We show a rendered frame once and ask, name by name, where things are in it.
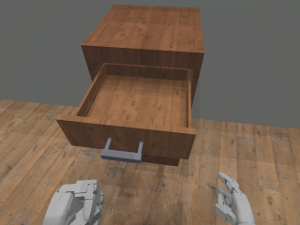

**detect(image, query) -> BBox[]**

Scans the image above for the drawer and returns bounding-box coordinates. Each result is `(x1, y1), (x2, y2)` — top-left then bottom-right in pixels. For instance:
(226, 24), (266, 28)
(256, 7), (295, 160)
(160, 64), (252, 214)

(55, 63), (196, 160)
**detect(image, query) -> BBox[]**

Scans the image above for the cabinet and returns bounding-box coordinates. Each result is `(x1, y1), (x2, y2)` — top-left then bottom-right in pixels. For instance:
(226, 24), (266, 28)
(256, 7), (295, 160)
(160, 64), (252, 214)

(81, 4), (204, 167)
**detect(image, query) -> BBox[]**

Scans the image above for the left robot hand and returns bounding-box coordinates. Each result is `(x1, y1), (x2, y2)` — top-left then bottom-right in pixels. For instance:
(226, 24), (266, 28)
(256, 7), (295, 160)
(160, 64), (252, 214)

(42, 179), (106, 225)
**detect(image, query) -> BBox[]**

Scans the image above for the right robot hand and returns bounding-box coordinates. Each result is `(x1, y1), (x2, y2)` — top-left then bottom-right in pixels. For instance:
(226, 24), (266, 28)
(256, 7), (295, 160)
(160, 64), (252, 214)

(215, 172), (255, 225)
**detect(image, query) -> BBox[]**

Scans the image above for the handle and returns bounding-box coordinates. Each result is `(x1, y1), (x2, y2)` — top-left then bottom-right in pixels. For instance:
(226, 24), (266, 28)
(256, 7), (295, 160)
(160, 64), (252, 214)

(100, 138), (143, 164)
